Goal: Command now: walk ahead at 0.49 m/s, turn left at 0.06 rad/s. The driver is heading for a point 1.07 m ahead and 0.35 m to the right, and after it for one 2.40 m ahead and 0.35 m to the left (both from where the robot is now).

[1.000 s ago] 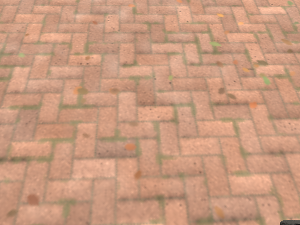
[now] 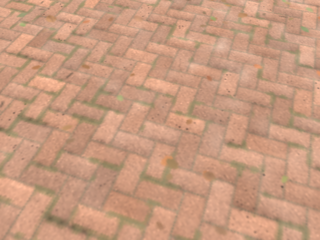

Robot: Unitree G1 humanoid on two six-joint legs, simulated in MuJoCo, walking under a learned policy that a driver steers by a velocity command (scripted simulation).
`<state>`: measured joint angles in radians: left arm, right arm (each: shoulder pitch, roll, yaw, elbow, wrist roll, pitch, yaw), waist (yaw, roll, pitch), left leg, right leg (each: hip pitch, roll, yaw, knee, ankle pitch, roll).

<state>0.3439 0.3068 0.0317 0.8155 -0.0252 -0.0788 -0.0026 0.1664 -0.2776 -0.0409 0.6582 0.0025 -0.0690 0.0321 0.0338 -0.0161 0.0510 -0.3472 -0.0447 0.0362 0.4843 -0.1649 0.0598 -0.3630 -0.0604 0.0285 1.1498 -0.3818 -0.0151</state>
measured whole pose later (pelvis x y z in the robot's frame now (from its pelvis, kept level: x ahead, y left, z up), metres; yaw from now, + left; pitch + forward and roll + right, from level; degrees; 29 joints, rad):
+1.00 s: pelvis +0.55 -0.02 +0.00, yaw -11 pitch +2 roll +0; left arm 0.39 0.31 0.05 0.81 -0.03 -0.04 0.01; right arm 0.07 -0.27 -0.04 0.72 0.00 -0.11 0.02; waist 0.06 -0.03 0.03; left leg -0.39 -0.01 0.02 0.51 -0.16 0.01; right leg -0.29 0.02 0.10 1.03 -0.47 -0.03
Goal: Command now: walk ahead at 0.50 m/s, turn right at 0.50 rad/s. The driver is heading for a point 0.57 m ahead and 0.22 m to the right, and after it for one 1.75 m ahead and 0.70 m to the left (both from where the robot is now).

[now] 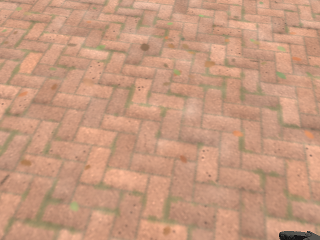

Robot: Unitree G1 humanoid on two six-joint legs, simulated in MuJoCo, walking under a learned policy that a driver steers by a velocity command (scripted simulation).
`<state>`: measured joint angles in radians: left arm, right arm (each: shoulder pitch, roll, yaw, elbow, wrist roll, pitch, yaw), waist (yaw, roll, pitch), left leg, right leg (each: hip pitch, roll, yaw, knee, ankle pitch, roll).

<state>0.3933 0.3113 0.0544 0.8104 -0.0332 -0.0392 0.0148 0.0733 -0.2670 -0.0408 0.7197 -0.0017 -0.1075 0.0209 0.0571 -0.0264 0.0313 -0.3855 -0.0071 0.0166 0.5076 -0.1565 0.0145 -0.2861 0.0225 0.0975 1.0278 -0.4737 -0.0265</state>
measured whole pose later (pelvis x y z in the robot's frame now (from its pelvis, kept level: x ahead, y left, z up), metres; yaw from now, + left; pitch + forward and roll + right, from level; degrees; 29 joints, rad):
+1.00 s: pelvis +0.54 -0.13 -0.01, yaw -25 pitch +2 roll +0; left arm 0.35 0.31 0.06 0.76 0.00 -0.04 0.02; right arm 0.11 -0.30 -0.05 0.75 0.01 -0.11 0.05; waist 0.04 -0.01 0.02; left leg -0.44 -0.05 0.02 0.55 -0.14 0.06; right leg -0.15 0.06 0.10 0.87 -0.50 -0.03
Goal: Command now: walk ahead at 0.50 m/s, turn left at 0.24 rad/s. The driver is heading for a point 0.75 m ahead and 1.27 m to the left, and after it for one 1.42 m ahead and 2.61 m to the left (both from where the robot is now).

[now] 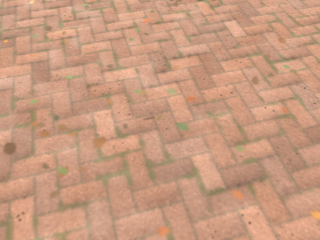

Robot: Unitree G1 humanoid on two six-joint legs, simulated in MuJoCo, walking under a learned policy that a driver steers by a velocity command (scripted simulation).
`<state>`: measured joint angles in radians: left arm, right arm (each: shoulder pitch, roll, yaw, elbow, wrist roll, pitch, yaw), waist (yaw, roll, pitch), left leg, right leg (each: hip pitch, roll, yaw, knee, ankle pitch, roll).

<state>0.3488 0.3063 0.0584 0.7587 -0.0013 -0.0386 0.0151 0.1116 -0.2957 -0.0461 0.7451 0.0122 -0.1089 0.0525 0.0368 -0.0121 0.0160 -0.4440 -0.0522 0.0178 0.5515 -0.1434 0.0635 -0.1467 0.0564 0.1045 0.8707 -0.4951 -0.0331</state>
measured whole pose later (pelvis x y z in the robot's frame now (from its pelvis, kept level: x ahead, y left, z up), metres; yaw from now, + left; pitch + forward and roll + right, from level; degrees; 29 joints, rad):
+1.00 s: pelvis +0.51 +0.13 -0.01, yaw +35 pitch +2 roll -1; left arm 0.30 0.32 0.07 0.83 -0.01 -0.06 0.01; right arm 0.08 -0.30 -0.06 0.59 0.02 -0.02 0.04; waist 0.05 0.01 0.08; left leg -0.51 -0.04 0.03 0.65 -0.16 0.09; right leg -0.13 -0.07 -0.09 0.94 -0.49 0.03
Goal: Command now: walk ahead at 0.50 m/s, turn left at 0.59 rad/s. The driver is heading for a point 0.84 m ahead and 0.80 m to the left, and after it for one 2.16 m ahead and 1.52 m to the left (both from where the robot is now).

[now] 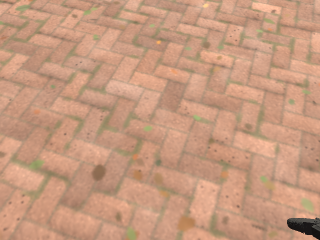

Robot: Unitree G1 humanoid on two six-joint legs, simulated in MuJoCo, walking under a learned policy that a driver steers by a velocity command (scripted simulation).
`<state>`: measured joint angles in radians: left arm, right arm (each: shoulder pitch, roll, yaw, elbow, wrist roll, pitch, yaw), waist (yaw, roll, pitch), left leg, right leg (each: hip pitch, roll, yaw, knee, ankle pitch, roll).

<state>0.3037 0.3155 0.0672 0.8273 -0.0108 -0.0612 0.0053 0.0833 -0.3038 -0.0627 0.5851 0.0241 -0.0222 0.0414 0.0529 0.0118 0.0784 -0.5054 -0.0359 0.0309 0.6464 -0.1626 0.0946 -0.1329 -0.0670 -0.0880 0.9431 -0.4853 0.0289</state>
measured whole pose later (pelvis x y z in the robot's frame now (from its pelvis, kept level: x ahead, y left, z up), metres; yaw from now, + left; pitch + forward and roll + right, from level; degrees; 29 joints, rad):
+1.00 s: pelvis +0.52 +0.11 +0.00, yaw +35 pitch +1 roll -1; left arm 0.29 0.32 0.06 0.83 -0.01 -0.06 0.00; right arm 0.10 -0.31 -0.07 0.58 0.03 -0.02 0.04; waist 0.05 0.00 0.08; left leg -0.50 -0.04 0.03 0.65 -0.17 0.10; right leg -0.15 -0.07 -0.08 1.00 -0.49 0.03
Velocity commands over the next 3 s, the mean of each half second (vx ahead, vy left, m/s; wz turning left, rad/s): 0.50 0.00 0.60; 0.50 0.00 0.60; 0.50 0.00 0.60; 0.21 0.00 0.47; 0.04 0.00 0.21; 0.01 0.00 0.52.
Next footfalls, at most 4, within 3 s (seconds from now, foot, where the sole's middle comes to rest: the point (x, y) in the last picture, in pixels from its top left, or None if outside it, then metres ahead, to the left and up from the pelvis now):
0.42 right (200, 237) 0.44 -0.11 -0.75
0.94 left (114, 195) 0.59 0.25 -0.75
1.42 right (118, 128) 0.93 0.28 -0.75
1.88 left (55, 145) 0.81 0.56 -0.75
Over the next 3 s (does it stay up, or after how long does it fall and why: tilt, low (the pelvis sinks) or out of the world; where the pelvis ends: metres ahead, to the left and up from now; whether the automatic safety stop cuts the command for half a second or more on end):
stays up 0.91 0.47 0.02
